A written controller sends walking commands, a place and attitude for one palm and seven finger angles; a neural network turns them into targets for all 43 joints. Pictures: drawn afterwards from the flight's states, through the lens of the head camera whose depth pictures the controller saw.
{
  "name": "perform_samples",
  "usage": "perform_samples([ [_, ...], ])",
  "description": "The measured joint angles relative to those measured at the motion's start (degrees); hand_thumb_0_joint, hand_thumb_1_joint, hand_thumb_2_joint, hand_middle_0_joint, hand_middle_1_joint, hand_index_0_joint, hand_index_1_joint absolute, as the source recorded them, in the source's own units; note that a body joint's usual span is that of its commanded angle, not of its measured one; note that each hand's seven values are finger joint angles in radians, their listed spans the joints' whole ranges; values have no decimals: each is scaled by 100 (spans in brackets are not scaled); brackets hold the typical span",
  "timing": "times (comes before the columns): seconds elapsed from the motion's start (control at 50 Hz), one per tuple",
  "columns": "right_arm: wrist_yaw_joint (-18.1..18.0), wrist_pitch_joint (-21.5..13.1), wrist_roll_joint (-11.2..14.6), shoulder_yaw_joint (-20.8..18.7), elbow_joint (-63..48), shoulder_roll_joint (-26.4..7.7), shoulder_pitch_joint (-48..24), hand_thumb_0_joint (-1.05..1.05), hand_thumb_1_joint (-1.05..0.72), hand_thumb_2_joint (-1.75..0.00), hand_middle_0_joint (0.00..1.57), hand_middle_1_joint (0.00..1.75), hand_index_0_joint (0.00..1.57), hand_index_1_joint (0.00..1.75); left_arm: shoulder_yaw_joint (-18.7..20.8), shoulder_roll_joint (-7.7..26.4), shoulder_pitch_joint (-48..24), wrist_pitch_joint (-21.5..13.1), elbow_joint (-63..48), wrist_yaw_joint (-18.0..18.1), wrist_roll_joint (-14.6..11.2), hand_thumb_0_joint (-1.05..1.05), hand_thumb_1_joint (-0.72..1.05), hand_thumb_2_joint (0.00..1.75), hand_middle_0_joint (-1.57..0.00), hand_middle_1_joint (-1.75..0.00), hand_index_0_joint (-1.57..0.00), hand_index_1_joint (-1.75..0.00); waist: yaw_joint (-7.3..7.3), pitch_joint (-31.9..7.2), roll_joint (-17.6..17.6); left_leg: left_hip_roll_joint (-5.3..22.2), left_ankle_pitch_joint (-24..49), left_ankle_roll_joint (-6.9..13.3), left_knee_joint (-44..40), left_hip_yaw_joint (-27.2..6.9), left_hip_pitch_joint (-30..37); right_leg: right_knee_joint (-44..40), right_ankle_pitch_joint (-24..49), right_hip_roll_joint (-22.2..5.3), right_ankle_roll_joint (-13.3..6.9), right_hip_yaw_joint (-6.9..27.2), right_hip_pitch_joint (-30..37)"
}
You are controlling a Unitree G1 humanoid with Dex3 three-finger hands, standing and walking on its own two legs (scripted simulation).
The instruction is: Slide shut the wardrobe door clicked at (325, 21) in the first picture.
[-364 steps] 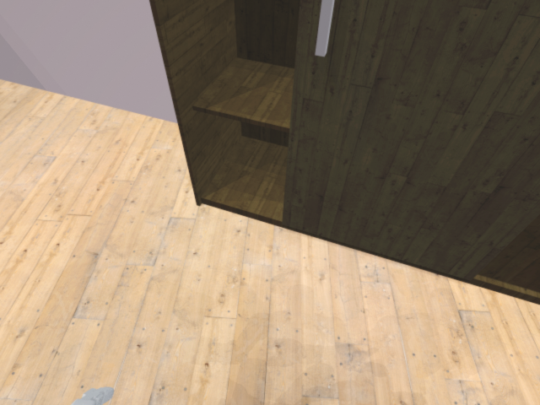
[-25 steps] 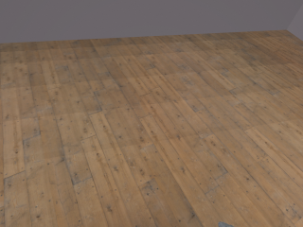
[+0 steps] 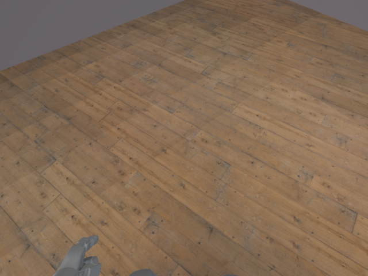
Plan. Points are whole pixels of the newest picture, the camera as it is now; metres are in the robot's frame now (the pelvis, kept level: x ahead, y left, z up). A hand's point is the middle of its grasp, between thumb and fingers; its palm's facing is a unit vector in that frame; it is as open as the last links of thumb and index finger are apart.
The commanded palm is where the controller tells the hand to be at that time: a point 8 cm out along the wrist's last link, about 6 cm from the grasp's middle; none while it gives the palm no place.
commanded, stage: turn to face it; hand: right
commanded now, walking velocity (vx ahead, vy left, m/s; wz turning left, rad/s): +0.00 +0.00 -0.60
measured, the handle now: out of the picture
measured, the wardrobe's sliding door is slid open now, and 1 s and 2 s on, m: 0.42 0.42 0.42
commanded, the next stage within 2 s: none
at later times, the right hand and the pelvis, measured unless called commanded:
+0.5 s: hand out of the picture +0.09 -0.17 -0.12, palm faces +0.29 +0.91 -0.30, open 7.4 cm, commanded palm none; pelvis +0.02 +0.05 +0.01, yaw -19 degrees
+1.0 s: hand out of the picture -0.09 -0.19 -0.16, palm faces +0.62 +0.74 -0.27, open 7.4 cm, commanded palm none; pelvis +0.01 +0.01 +0.01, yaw -37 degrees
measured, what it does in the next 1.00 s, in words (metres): steps on the spot, turning right: left foot, then right foot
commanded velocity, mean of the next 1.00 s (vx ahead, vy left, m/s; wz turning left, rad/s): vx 0.00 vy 0.00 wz -0.60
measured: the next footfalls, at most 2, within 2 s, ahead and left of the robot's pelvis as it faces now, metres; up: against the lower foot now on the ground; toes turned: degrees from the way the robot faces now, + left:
left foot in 0.38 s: +0.09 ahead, +0.14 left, +0.00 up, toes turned -12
right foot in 0.84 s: -0.01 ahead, -0.09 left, +0.00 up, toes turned -39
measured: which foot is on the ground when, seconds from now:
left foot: up 0.00-0.36, down 0.38-0.84, up 0.86-1.00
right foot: down 0.00-0.38, up 0.40-0.82, down 0.84-1.00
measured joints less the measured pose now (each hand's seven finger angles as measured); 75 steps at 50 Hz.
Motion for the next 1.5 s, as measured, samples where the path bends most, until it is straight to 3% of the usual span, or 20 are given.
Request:
perform_samples([
  [0.1, 49, -16, 12, -29, -138, -9, -256, 1, -91, -90, 20, 30, 20, 30, -71, -146, 155, -8, 23, 70, 16, 1, 91, 90, -20, -30, -20, -29, 62, -56, -138, -264, 586, -104, 761, -489, -609, -555, 308, 105, -20, 339, 247],
  [0.28, 39, -68, 43, 49, -517, 204, -708, 1, -91, -90, 20, 30, 20, 30, -58, -332, 585, 75, 167, 27, 51, 1, 91, 90, -21, -30, -21, -29, 312, -157, -341, -506, 682, -120, -493, -763, -444, -823, 508, 332, 73, 903, 303],
  [0.36, 37, -181, 82, 128, -680, 340, -815, 0, -91, -90, 20, 30, 20, 30, 20, -279, 788, 152, 247, 34, 48, 1, 91, 90, -21, -30, -21, -30, 433, -200, -506, -719, 1069, -32, -1906, -695, 168, -521, 395, 409, 231, 1217, 111],
  [0.4, 23, -301, 39, 179, -746, 429, -804, 0, -90, -90, 20, 30, 20, 30, 93, -195, 864, 192, 290, 36, 12, 1, 91, 90, -21, -30, -21, -30, 430, -209, -627, -748, 1343, 338, -2317, -555, 361, 89, -104, 442, 319, 1299, -155],
  [0.44, 10, -335, 22, 244, -763, 537, -759, 0, -90, -90, 20, 30, 20, 30, 167, -104, 910, 265, 354, 42, 28, 1, 91, 90, -21, -30, -20, -29, 459, -187, -692, -663, 1233, 564, -2246, -370, 444, 1291, -754, 479, 359, 1138, -548],
  [0.48, -5, -323, 16, 276, -741, 621, -666, 0, -90, -90, 20, 30, 20, 30, 217, -19, 940, 322, 416, 15, 50, 1, 91, 90, -20, -30, -20, -29, 466, -186, -703, -567, 1230, 613, -2404, -219, 631, 2360, -683, 399, 423, 896, -857],
  [0.56, -25, -321, -4, 306, -609, 680, -497, 0, -90, -90, 20, 30, 20, 30, 243, 69, 940, 365, 486, -45, 57, 1, 91, 90, -20, -30, -20, -29, 481, -171, -627, -412, 1346, 613, -2750, 61, 928, 3075, -266, 105, 583, 620, -1053],
  [0.7, -8, -308, -41, 284, -389, 590, -230, 0, -90, -90, 20, 30, 20, 30, 179, 69, 710, 418, 532, -56, 34, 1, 91, 90, -20, -30, -20, -29, 334, -86, -422, -175, 1323, 556, -2858, 558, 1103, 1989, -404, -169, 662, 387, -684],
  [0.8, 5, -237, -58, 177, -237, 364, -65, 0, -90, -90, 20, 30, 20, 30, 87, 10, 426, 327, 404, -50, 2, 1, 91, 90, -20, -30, -20, -29, 154, -34, -255, 17, 1119, 410, -2519, 896, 1025, 717, -426, -166, 534, 69, -166],
  [0.84, 18, -199, -31, 119, -197, 246, 33, 0, -90, -90, 20, 30, 20, 30, 50, 9, 364, 241, 284, -60, 7, 1, 91, 90, -20, -30, -20, -29, 111, -78, -196, 132, 922, 305, -2152, 1011, 896, -122, 120, -125, 438, -48, 188],
  [0.9, 7, -16, 3, 22, -104, 44, 5, 1, -90, -90, 20, 30, 20, 30, 9, -73, 240, 69, 157, -40, 13, 1, 91, 90, -20, -30, -20, -29, 67, -46, -3, 127, 76, 100, -685, 326, 243, 27, 69, 39, 44, -8, 71],
  [0.94, -3, 72, 9, -13, -48, -3, -77, 1, -90, -90, 20, 30, 20, 30, -26, -110, 250, 16, 110, 20, 16, 1, 91, 90, -20, -30, -20, -29, 84, -69, -44, -69, 51, 34, 191, -86, -167, -59, 52, 66, -46, 123, 92],
  [1.0, 38, 40, 8, -36, -99, -22, -201, 1, -91, -90, 20, 30, 20, 30, -71, -167, 307, 16, 117, 73, 23, 1, 91, 90, -20, -30, -20, -29, 101, -103, -98, -193, 534, -40, 706, -409, -535, -464, 302, 140, -44, 317, 246],
  [1.1, 53, -28, 13, -7, -300, 30, -379, 1, -91, -90, 20, 30, 20, 30, -104, -260, 461, 42, 164, 61, 21, 1, 91, 90, -20, -30, -20, -29, 163, -187, -189, -291, 868, -123, 373, -657, -644, -911, 596, 254, -63, 628, 388],
  [1.22, 36, -54, 46, 54, -503, 180, -640, 1, -91, -90, 20, 30, 20, 30, -47, -302, 673, 112, 224, 33, 53, 1, 91, 90, -21, -30, -21, -29, 348, -220, -347, -526, 677, -90, -760, -728, -266, -880, 666, 354, 46, 1054, 270],
  [1.3, 38, -182, 82, 137, -676, 300, -712, 0, -91, -90, 20, 30, 20, 30, 34, -239, 834, 186, 264, 36, 40, 1, 91, 90, -21, -30, -21, -30, 436, -261, -476, -730, 1144, 3, -2222, -648, 388, -535, 562, 466, 207, 1366, 9],
  [1.34, 17, -284, 33, 189, -724, 399, -700, 0, -90, -90, 20, 30, 20, 30, 111, -148, 891, 226, 293, 37, 8, 1, 91, 90, -21, -30, -21, -29, 428, -262, -606, -754, 1364, 430, -2478, -501, 508, 139, -5, 487, 276, 1400, -292],
  [1.36, 11, -303, 22, 222, -727, 459, -680, 0, -90, -90, 20, 30, 20, 30, 150, -98, 906, 260, 325, 40, 22, 1, 91, 90, -21, -30, -21, -29, 436, -248, -655, -716, 1328, 512, -2419, -409, 528, 724, -401, 504, 308, 1324, -483],
  [1.44, -7, -289, 4, 279, -653, 609, -496, 0, -90, -90, 20, 30, 20, 30, 247, 45, 929, 356, 431, -17, 60, 1, 91, 90, -20, -30, -20, -29, 442, -234, -684, -525, 1338, 520, -2645, -144, 811, 2675, -424, 337, 447, 869, -1016],
  [1.5, -21, -278, -18, 286, -551, 626, -393, 0, -90, -90, 20, 30, 20, 30, 251, 62, 921, 375, 459, -54, 56, 1, 91, 90, -20, -30, -20, -29, 457, -206, -593, -382, 1389, 504, -2813, 51, 967, 2887, -276, 118, 562, 670, -1019],
])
